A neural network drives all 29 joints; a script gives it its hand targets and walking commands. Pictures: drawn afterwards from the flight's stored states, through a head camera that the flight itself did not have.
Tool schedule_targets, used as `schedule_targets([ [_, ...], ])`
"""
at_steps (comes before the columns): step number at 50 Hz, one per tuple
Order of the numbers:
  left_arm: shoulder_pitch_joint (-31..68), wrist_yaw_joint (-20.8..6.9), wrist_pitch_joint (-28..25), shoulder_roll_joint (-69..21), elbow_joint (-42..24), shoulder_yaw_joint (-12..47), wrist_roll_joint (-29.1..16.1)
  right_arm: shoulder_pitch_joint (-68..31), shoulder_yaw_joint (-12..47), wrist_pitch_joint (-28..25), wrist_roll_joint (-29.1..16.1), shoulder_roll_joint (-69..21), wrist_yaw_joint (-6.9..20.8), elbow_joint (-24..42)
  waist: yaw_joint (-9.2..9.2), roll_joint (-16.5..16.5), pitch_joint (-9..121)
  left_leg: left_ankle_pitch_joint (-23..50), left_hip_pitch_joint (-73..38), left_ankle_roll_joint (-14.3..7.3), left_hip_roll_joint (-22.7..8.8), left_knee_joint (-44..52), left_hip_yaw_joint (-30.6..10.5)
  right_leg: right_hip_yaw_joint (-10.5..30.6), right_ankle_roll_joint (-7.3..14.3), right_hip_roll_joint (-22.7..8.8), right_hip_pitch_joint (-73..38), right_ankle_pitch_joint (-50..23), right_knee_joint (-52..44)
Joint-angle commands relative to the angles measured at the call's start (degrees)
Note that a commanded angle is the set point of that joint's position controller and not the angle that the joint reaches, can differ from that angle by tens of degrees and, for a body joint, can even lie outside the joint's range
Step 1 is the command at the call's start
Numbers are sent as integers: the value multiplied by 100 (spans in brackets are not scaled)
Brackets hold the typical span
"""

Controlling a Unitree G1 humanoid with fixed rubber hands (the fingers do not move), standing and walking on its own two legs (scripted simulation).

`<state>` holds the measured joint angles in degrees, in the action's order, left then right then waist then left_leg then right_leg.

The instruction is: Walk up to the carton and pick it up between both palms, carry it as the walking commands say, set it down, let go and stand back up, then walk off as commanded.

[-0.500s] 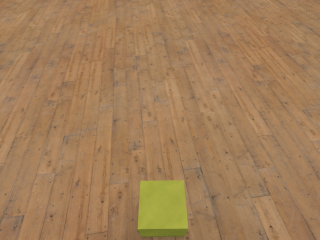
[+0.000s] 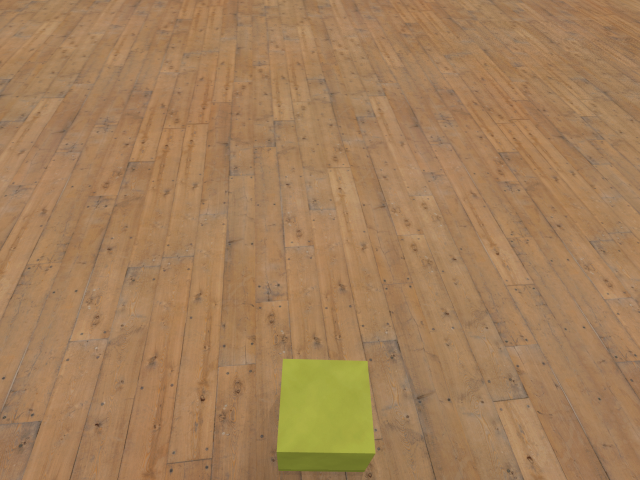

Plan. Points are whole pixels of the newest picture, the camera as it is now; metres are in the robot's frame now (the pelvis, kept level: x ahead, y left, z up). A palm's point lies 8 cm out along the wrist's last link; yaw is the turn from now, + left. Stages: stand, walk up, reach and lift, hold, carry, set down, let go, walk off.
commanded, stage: stand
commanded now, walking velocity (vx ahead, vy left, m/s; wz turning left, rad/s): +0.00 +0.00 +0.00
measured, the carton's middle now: (323, 415) +0.44 -0.04 -0.67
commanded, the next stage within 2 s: reach and lift in 0.48 s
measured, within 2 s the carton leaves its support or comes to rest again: neither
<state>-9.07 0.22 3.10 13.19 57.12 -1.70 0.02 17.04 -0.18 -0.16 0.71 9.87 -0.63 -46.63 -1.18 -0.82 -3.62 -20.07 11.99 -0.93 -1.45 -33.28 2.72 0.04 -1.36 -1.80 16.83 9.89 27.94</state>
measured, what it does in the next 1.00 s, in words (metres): stands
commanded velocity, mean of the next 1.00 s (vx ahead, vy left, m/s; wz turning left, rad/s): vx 0.00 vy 0.00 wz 0.00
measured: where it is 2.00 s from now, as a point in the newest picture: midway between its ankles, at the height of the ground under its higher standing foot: outside the picture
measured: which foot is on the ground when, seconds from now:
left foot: down 0.00-1.00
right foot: down 0.00-1.00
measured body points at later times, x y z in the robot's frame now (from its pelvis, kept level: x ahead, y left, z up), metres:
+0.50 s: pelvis -0.01 +0.00 +0.00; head +0.01 -0.01 +0.45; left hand +0.08 +0.25 -0.14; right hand +0.06 -0.23 -0.14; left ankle -0.02 +0.10 -0.73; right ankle +0.06 -0.15 -0.73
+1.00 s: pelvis +0.00 -0.03 -0.02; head +0.13 -0.04 +0.41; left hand +0.17 +0.22 -0.15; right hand +0.16 -0.26 -0.16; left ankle -0.02 +0.10 -0.73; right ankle +0.06 -0.15 -0.73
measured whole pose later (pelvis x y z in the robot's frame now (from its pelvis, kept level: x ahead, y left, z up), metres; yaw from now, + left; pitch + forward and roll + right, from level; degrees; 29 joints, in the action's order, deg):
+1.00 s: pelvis +0.00 -0.03 -0.02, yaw +1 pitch +11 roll +1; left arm -1.6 -4.6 4.3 12.8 39.8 -5.5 0.0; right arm 4.3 -2.4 6.1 0.7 10.1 -0.5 -36.1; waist -0.7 0.1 -5.3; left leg -23.1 31.7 -0.2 -1.5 -44.0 1.8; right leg 0.0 -1.0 -1.9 38.8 15.9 43.5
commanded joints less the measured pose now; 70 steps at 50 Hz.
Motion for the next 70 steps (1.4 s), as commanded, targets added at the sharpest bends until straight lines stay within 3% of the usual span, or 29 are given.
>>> schedule_targets([
  [1,-282,44,-240,387,-342,-83,142,171,-250,-127,19,855,-95,-129,129,400,545,1424,149,-150,-635,1484,-839,36,129,-191,-967,-724,-262],
  [3,-229,34,-249,383,-367,-74,141,90,-248,-127,41,891,-95,-102,123,565,513,1415,262,-143,-594,1431,-791,56,129,-211,-1000,-724,-279],
  [11,-446,52,-256,398,-359,-91,155,210,-228,-71,32,708,-91,-94,168,113,463,622,457,-73,-538,1496,-826,132,202,-257,-990,-310,-375],
  [12,-394,44,-278,397,-384,-75,134,202,-246,-73,45,754,-91,-95,130,304,482,567,437,-61,-471,1460,-723,125,186,-268,-928,-424,-330],
  [14,-350,50,-265,403,-426,-90,155,187,-246,-60,57,774,-81,-64,145,120,313,335,594,-100,-512,1533,-869,131,190,-252,-890,-196,-369],
  [15,-273,57,-265,422,-397,-105,145,216,-247,-66,73,735,-75,-110,124,331,279,278,618,-99,-517,1620,-887,130,201,-244,-892,-122,-362],
  [24,-350,47,-307,473,-455,-133,122,180,-253,-105,57,730,-76,-130,194,204,549,657,517,-52,-418,1452,-719,139,208,-284,-1012,-468,-330],
  [25,1660,-125,-81,176,-2466,300,-252,-1830,-379,321,-99,864,-4,1881,-182,544,489,-1080,2099,52,-118,896,-160,-247,186,513,-276,1128,661],
  [26,2313,-108,155,397,-2937,201,-255,-2874,-352,617,-64,1145,85,2646,-199,855,75,-1997,2422,-33,-415,1325,-295,-367,110,592,-802,1435,879],
  [27,1918,-148,369,429,-2702,182,-286,-2607,-445,835,-46,1231,84,2620,-94,598,-315,-2042,2636,-59,-405,1352,-275,-371,43,606,-930,1309,840],
  [31,896,-222,1050,448,-2135,-82,15,-1766,-537,1483,-54,910,85,2451,209,42,149,-719,2096,-108,-176,845,-224,-351,30,365,-968,621,655],
  [32,692,-229,1191,356,-2002,-32,134,-1634,-482,1576,-101,799,125,2209,183,429,-17,-823,2152,-127,-223,954,-303,-448,28,417,-921,528,688],
  [33,573,-232,1194,331,-1999,-120,191,-1511,-479,1625,-64,850,168,2237,209,256,139,-663,2234,-139,-215,1019,-323,-490,-10,499,-1139,239,774],
  [34,575,-214,1177,262,-2137,-188,284,-1343,-505,1650,-30,805,205,2081,180,534,165,-724,2441,-117,-205,1074,-395,-442,-22,567,-1322,89,949],
  [36,826,-294,916,331,-2201,-402,273,-1553,-475,1452,-5,632,222,2099,249,367,43,-558,2745,-133,-64,745,-302,-238,-70,463,-1172,167,981],
  [40,1033,-422,450,504,-2284,-679,170,-1621,-614,974,58,470,111,2425,227,-111,1309,1538,2257,-8,289,-363,-182,-50,-33,338,-599,-1257,1241],
  [44,1083,-499,8,737,-2226,-734,17,-1639,-594,635,-84,206,2,2309,307,-177,1913,1791,2754,85,342,-857,-269,55,-67,246,-453,-2114,1683],
  [47,1731,-467,-234,797,-2491,-708,-199,-2189,-771,410,-8,337,-126,2642,109,-405,2624,1956,3232,92,347,-1150,-403,171,-45,216,-258,-2569,2005],
  [48,1694,-451,-264,777,-2304,-754,-252,-2288,-664,386,-102,260,-138,2468,257,-367,2626,1845,3443,105,360,-1236,-388,204,-43,198,-165,-2529,2118],
  [49,1826,-434,-289,875,-2423,-761,-260,-2210,-625,357,-179,191,-179,2426,226,-311,2948,2009,3519,93,375,-1348,-365,252,-23,174,-68,-2719,2171],
  [51,1918,-397,-311,812,-2362,-855,-340,-2654,-620,315,-216,345,-217,2673,413,-322,3379,1986,3807,71,379,-1440,-313,264,14,198,-28,-2639,2307],
  [53,2242,-360,-287,1031,-2526,-931,-335,-2712,-715,346,-232,397,-263,2580,344,-97,3690,1910,3981,60,410,-1521,-232,265,14,218,64,-2592,2434],
  [55,2593,-320,-167,1039,-2523,-987,-293,-3168,-704,464,-317,379,-287,2548,431,-45,3736,1399,4180,39,396,-1529,-172,260,39,198,390,-1941,2440],
  [56,2826,-302,-111,976,-2576,-916,-389,-3432,-913,489,-232,568,-306,2578,232,-87,3818,1076,4280,81,373,-1517,-174,222,60,206,386,-1610,2449],
  [59,3449,-250,111,1018,-2596,-878,-462,-3921,-763,724,-391,527,-311,2133,390,220,3604,426,4432,79,369,-1510,-148,41,43,261,1201,-388,2470],
  [62,4040,-209,351,942,-2494,-921,-470,-4719,-932,921,-351,685,-275,2135,322,210,3596,-139,4392,66,304,-1544,-69,-64,43,317,1523,446,2404],
  [65,4963,-101,475,1115,-2664,-1022,-433,-5441,-1156,1042,-292,941,-261,2020,286,446,3822,-494,4455,128,301,-1590,-101,-114,54,328,1722,774,2494],
  [68,5629,-54,596,838,-2366,-877,-471,-6010,-1346,1108,-79,1115,-203,1557,51,401,3647,-449,4531,214,306,-1622,-144,-263,73,404,2313,802,2575],
  [70,5817,14,543,818,-2249,-991,-454,-6152,-1370,1059,-133,1179,-182,1145,140,520,3673,-384,4582,269,346,-1640,-133,-219,79,365,2449,758,2602],
])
